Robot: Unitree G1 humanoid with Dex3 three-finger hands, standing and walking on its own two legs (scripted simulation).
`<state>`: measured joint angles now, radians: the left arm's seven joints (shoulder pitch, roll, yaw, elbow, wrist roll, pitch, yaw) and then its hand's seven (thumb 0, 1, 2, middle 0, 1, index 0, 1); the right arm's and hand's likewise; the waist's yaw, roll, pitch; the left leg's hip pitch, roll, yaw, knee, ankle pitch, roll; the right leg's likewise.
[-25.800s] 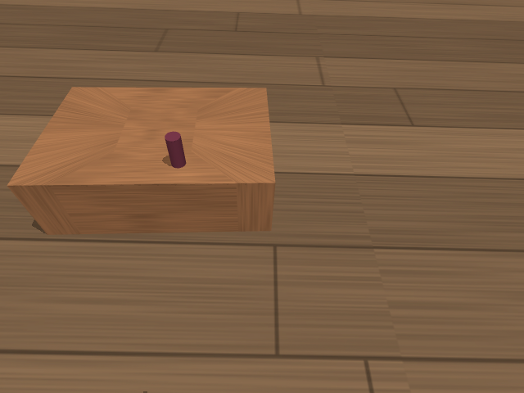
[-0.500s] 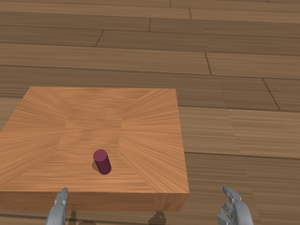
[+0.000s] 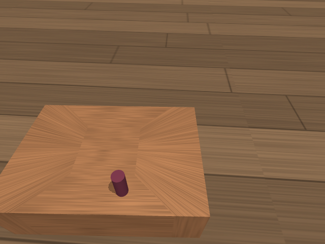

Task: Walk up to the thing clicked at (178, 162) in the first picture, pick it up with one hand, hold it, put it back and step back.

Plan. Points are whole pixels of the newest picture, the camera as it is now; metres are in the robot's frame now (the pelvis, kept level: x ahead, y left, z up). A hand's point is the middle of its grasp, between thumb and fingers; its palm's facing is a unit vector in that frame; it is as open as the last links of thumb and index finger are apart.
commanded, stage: home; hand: left
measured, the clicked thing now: (120, 183) +0.47 +0.19 -0.37
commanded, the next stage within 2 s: stand in 1.14 s
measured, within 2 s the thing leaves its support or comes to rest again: neither
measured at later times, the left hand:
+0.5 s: hand out of the picture +0.01 +0.26 -0.15, palm faces -0.03 -0.93 -0.36, open 17.5 cm
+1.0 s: hand out of the picture +0.03 +0.25 -0.15, palm faces -0.04 -0.93 -0.36, open 17.5 cm
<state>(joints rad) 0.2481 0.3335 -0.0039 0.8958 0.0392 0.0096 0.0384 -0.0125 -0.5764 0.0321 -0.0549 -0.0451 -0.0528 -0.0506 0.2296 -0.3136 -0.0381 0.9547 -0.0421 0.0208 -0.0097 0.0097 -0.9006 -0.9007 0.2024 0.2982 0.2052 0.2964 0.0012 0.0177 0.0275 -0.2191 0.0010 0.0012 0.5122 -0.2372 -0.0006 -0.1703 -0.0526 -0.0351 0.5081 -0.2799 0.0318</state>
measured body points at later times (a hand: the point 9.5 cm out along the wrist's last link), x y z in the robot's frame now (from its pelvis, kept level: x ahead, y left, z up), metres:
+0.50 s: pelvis -0.02 +0.01 +0.01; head -0.04 +0.00 +0.46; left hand +0.01 +0.31 -0.13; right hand +0.05 -0.28 -0.13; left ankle +0.03 +0.12 -0.74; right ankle +0.00 -0.14 -0.74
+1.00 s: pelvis -0.01 +0.00 +0.01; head -0.02 -0.01 +0.46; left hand +0.03 +0.30 -0.12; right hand +0.04 -0.30 -0.13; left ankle +0.03 +0.12 -0.74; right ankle +0.00 -0.14 -0.74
